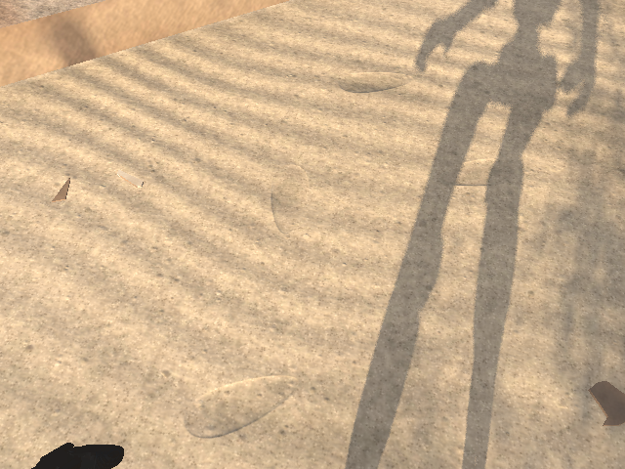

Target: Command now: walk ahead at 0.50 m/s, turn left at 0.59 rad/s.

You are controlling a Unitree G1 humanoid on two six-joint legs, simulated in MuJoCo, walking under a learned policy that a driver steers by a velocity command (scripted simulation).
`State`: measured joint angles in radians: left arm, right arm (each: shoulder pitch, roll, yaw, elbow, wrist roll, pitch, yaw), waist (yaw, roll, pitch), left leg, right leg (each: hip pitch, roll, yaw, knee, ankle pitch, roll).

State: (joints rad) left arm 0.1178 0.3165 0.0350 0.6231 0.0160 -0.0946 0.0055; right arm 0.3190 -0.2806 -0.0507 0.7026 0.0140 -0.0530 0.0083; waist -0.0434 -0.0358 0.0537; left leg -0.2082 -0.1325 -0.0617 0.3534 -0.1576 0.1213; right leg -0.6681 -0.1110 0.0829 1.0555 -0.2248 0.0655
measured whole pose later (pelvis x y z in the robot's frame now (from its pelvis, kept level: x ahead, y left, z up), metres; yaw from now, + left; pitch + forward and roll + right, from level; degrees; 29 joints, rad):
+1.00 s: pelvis +0.54 +0.03 +0.00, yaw -6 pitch +1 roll +2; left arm 0.23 0.33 0.08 0.68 -0.02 -0.02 0.00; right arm 0.29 -0.27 -0.07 0.79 -0.01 -0.10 0.01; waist -0.04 -0.06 0.01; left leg -0.13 -0.02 0.11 0.31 -0.20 0.03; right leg -0.65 -0.09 0.06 1.06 -0.22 0.02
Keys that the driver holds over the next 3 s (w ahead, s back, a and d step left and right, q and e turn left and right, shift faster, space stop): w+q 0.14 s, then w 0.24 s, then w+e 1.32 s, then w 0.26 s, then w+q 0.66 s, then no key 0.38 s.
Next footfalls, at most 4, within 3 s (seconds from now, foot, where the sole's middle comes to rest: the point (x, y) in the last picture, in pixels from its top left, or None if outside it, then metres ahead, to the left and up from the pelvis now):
0.26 right None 0.35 -0.13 -0.78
0.74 left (235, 418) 0.57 0.14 -0.78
1.26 right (362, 317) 0.81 -0.16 -0.78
1.74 left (323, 213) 1.14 -0.08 -0.78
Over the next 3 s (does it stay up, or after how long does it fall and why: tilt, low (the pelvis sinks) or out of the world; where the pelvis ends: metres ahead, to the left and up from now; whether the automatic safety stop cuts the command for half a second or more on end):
stays up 1.46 -0.34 0.00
